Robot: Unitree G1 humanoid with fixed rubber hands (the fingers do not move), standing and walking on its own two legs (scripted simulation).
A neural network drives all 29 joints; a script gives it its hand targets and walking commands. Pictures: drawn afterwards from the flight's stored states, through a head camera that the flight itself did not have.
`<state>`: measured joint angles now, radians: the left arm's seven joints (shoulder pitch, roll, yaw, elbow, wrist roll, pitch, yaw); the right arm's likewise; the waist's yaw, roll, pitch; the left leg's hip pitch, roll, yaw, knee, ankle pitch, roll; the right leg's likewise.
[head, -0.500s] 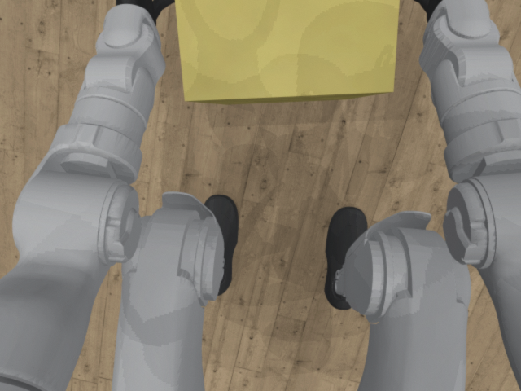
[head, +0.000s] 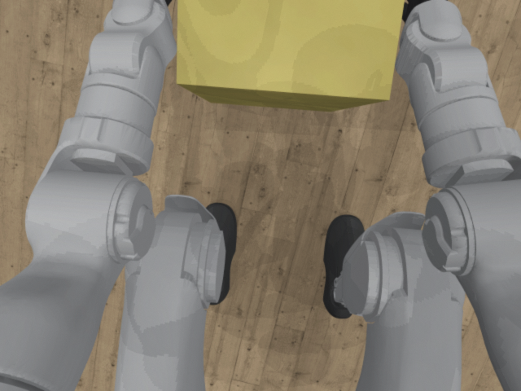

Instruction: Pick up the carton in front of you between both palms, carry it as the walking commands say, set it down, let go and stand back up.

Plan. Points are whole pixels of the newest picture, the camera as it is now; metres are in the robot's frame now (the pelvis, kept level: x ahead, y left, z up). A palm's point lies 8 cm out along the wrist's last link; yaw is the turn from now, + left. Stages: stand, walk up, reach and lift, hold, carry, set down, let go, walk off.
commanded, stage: reach and lift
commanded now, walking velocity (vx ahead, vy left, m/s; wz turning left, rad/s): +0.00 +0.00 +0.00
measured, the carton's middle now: (281, 22) +0.54 +0.02 -0.22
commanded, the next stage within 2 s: none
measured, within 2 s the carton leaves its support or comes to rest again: neither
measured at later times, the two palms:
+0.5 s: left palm out of the picture +0.50 +0.15 +0.06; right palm out of the picture +0.50 -0.15 +0.05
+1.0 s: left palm out of the picture +0.46 +0.15 +0.22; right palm out of the picture +0.45 -0.15 +0.21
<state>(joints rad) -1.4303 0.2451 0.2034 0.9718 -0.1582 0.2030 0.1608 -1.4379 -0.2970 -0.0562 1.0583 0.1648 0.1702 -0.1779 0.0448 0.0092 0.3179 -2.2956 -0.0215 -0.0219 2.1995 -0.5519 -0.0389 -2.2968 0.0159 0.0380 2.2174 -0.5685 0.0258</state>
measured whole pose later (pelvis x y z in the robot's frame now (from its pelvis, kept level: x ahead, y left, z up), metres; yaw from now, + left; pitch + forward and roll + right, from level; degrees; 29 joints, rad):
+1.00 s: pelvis +0.05 +0.00 +0.25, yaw -1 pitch +34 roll +0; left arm -0.71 -0.11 0.44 0.57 0.23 0.39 0.02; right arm -0.70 0.07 -0.40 0.62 -0.21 0.39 -0.03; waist 0.01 0.00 -0.24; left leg -1.48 -0.03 -0.04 1.37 -0.48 -0.02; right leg -1.48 0.02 0.04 1.37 -0.48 0.02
